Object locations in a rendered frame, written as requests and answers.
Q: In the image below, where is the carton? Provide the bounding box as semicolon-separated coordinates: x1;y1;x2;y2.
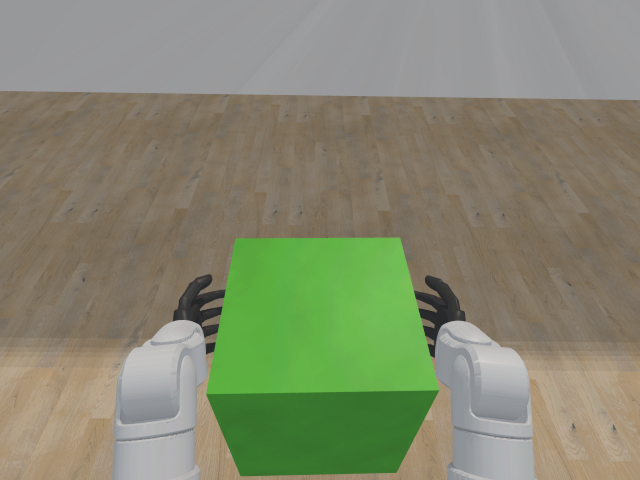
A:
206;238;439;476

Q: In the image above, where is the robot left hand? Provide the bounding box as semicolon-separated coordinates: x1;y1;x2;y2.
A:
172;274;226;354

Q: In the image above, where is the robot right forearm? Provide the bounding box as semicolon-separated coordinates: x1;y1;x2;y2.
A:
435;321;537;480

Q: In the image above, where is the robot left forearm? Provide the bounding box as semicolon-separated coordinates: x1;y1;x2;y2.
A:
112;320;208;480

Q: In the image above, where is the robot right hand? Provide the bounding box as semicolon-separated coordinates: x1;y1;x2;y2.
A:
414;275;466;358

